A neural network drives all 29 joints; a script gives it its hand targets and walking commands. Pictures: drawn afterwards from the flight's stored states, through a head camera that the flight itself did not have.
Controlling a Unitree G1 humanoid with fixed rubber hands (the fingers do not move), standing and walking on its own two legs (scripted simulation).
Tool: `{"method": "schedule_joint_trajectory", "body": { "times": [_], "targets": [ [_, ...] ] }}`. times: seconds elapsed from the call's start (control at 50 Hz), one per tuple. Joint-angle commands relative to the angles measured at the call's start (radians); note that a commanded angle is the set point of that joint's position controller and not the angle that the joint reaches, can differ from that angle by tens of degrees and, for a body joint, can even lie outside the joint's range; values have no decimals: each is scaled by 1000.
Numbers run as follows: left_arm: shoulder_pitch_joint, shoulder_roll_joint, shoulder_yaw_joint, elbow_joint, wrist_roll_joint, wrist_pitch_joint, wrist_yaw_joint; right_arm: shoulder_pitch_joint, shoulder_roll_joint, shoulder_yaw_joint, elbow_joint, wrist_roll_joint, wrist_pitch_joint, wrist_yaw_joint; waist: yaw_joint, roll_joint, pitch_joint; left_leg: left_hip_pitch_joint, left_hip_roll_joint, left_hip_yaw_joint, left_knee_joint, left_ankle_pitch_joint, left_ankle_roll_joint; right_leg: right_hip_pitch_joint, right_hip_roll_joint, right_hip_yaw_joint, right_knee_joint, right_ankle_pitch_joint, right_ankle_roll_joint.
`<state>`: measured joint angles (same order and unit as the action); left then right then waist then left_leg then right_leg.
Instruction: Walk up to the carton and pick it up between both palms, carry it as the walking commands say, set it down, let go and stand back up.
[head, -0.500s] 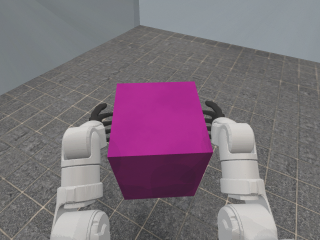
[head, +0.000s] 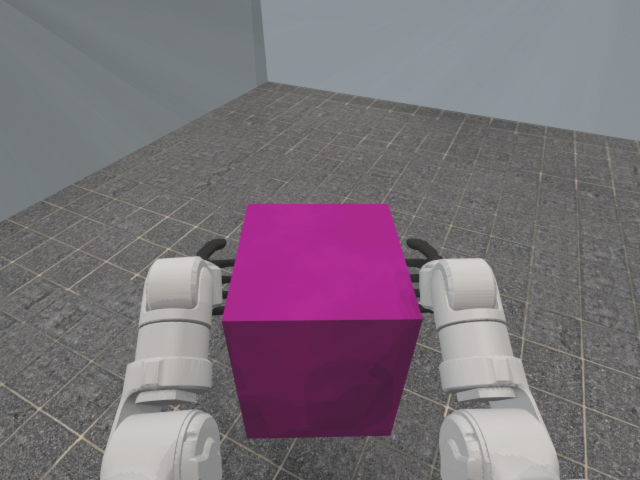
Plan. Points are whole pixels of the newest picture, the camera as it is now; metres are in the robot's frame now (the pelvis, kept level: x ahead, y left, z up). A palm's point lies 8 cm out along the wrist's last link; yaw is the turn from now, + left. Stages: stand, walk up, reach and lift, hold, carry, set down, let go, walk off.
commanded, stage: carry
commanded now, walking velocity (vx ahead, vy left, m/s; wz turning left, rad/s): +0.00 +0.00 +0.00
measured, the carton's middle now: (318, 319) +0.33 +0.00 +0.04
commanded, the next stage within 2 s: none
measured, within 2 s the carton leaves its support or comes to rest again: neither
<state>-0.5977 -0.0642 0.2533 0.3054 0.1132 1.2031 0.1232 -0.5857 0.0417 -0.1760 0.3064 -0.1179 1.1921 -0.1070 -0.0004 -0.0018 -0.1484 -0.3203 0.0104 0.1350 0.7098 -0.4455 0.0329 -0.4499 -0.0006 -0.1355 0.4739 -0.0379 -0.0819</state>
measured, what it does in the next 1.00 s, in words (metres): lifts its right foot, turning left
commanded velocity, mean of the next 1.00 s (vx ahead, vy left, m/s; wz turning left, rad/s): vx -0.22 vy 0.00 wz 0.56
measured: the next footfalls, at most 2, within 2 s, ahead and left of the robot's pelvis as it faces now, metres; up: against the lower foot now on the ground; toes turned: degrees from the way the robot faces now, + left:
right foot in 1.18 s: -0.16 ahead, -0.22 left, +0.00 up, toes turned +20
left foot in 1.50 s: -0.31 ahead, +0.04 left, +0.00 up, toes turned +46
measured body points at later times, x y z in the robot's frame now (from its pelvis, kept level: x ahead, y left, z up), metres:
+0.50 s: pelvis -0.01 +0.00 +0.01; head -0.03 +0.00 +0.46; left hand +0.33 +0.13 +0.10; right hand +0.33 -0.16 +0.12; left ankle +0.00 +0.08 -0.72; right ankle +0.13 -0.08 -0.72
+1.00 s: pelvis -0.08 -0.01 +0.00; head -0.03 +0.01 +0.45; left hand +0.16 +0.23 +0.06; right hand +0.25 -0.05 +0.06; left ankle +0.00 +0.08 -0.72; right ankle -0.02 -0.17 -0.68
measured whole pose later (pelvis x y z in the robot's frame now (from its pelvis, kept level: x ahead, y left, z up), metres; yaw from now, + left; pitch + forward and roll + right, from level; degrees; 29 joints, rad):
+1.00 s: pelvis -0.08 -0.01 +0.00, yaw +17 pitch +4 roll -4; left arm -0.24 -0.15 0.13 -0.30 0.04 1.18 0.14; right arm -0.21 0.14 -0.11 -0.35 -0.11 1.19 -0.13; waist 0.04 0.08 0.04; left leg -0.52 -0.08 -0.15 0.61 -0.15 0.05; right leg -0.52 -0.01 -0.02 0.88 -0.40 0.03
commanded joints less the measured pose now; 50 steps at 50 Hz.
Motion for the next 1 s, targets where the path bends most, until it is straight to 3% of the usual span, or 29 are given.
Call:
{"method": "schedule_joint_trajectory", "body": {
  "times": [0.0, 0.02, 0.04, 0.06, 0.08, 0.12, 0.14, 0.18, 0.2, 0.22, 0.24, 0.28, 0.32, 0.34, 0.36, 0.38, 0.42, 0.46, 0.5, 0.58, 0.64, 0.68, 0.74, 0.78, 0.8, 0.82, 0.86, 0.9, 0.98],
  "targets": [
    [-826, -1046, -566, -211, -421, -98, -249, -860, 1109, 528, -220, 432, -98, 205, -17, -149, -297, 139, -80, 79, -147, -64, 51, 174, -115, 147, -355, -460, 172],
    [-704, -1018, -445, -13, -331, -122, -247, -753, 1082, 406, -34, 342, -124, 210, -18, -98, -297, 148, -67, 79, -236, -66, 64, 192, -106, 123, -352, -404, 222],
    [-776, -1070, -627, -315, -452, -124, -232, -819, 1123, 571, -323, 468, -127, 204, -23, -43, -358, 207, -8, -19, -324, -24, 84, 230, -82, 77, -258, -288, 221],
    [-894, -1072, -686, -434, -494, -100, -218, -839, 1130, 585, -371, 499, -96, 206, -27, 169, -374, 231, 101, -174, -381, -61, 95, 212, -44, 48, -103, -176, 196],
    [-847, -1028, -686, -409, -481, -70, -210, -767, 1138, 587, -308, 503, -69, 208, -17, 293, -368, 101, 188, -299, -335, -134, 111, 237, -43, 97, 75, -227, 116],
    [-807, -1044, -701, -398, -477, -51, -197, -671, 1119, 580, -255, 493, -47, 200, -16, 210, -337, -46, 205, -256, -360, -169, 91, 269, -42, 104, 164, -226, 80],
    [-766, -976, -606, -266, -398, -86, -189, -612, 1066, 493, -123, 406, -74, 203, -7, 165, -356, -10, 171, -188, -301, -92, 72, 272, -49, 131, 129, -210, 78],
    [-641, -948, -613, -270, -397, -98, -186, -596, 1074, 555, -213, 425, -90, 212, 1, 49, -369, 65, 112, -103, -195, 124, 55, 282, -34, 91, -16, -127, 76],
    [-580, -954, -543, -144, -332, -108, -200, -542, 1055, 489, -104, 359, -107, 217, -2, -5, -352, 32, 116, -113, -182, 231, 45, 334, -52, 95, -70, -47, 61],
    [-615, -1001, -662, -320, -422, -97, -213, -633, 1087, 627, -320, 445, -101, 214, -7, -71, -359, -27, 114, -120, -170, 135, 32, 383, -105, 154, -82, -58, 60],
    [-611, -1024, -656, -281, -417, -79, -221, -634, 1081, 603, -281, 432, -80, 212, -18, -108, -320, -72, 84, -100, -165, 24, 7, 358, -166, 257, -149, -183, 41],
    [-653, -984, -614, -168, -381, -79, -230, -713, 1035, 577, -193, 407, -74, 215, -22, -193, -238, 58, -9, -29, -149, -93, 21, 130, -168, 270, -318, -570, 83],
    [-723, -996, -675, -284, -439, -88, -238, -793, 1024, 605, -308, 437, -87, 205, -25, -158, -189, 109, -28, -15, -183, -54, 31, 84, -173, 238, -358, -580, 108],
    [-684, -933, -541, -89, -345, -113, -239, -762, 983, 510, -119, 348, -111, 204, -20, -163, -208, 96, 0, -41, -204, -13, 39, 122, -161, 219, -337, -514, 108],
    [-542, -969, -530, -64, -321, -142, -239, -630, 979, 490, -117, 328, -143, 204, -11, -95, -225, 114, -4, -26, -213, 37, 38, 155, -148, 196, -312, -429, 113],
    [-615, -988, -631, -228, -410, -140, -237, -777, 1054, 619, -296, 439, -143, 209, -3, -66, -269, 88, 16, -57, -230, 71, 43, 222, -137, 174, -241, -328, 98],
    [-596, -958, -578, -160, -356, -142, -233, -673, 1042, 563, -178, 398, -136, 216, 2, -68, -352, 116, 53, -92, -235, 23, 51, 307, -119, 163, -185, -239, 100],
    [-747, -1008, -714, -384, -470, -126, -215, -712, 1076, 640, -291, 489, -116, 212, -2, 57, -365, 51, 79, -147, -237, 81, 43, 342, -123, 164, -105, -129, 70],
    [-743, -1016, -738, -474, -483, -65, -205, -632, 1119, 656, -309, 509, -50, 219, -7, 4, -336, -9, 111, -169, -175, 231, 19, 355, -180, 150, -66, -25, 66],
    [-417, -969, -672, -412, -397, -7, -209, -318, 1104, 614, -253, 468, 13, 250, -10, 56, -312, -59, 140, -208, -101, 416, 18, 307, -242, 122, 1, 76, 30],
    [-213, -1040, -678, -379, -364, 14, -227, -258, 1114, 660, -374, 471, 26, 265, -12, -2, -317, -83, 128, -208, -10, 583, 14, 307, -261, 93, 102, 376, 4],
    [-254, -1075, -718, -429, -400, 1, -242, -306, 1118, 688, -451, 485, 10, 264, -17, -25, -292, -114, 119, -228, -10, 541, 20, 308, -277, 71, 113, 394, -9],
    [-241, -1090, -771, -513, -430, -7, -247, -266, 1096, 713, -556, 478, -4, 263, -29, 62, -225, -81, 213, -419, -126, 561, 91, 127, -208, 5, 194, 31, 41],
    [-268, -1100, -807, -595, -457, -20, -254, -292, 1077, 748, -642, 479, -13, 254, -29, 184, -170, -83, 296, -651, -239, 726, 153, 8, -107, 81, 336, -367, 74],
    [-248, -1095, -830, -625, -462, -19, -255, -243, 1072, 746, -659, 466, -8, 252, -35, 194, -166, -92, 285, -701, -305, 640, 154, -20, -63, 112, 384, -443, 88],
    [-291, -1097, -866, -662, -483, -28, -252, -257, 1036, 746, -723, 462, -16, 252, -33, 171, -192, -61, 262, -692, -344, 480, 137, -30, -58, 152, 463, -435, 101],
    [-272, -1074, -881, -690, -502, -40, -248, -210, 1025, 741, -764, 453, -22, 242, -19, 111, -239, 48, 196, -577, -297, 452, 87, -61, -49, 156, 485, -360, 102],
    [-217, -1048, -897, -755, -500, -52, -242, -180, 1011, 758, -823, 451, -31, 241, -11, 133, -326, 157, 163, -522, -245, 631, 57, -76, -18, 139, 459, -360, 121],
    [-40, -1038, -886, -751, -453, -54, -231, 31, 967, 727, -777, 399, -20, 242, -15, 133, -461, 416, 145, -581, -166, 1197, 4, -42, 54, 144, 310, -421, 120]
  ]
}}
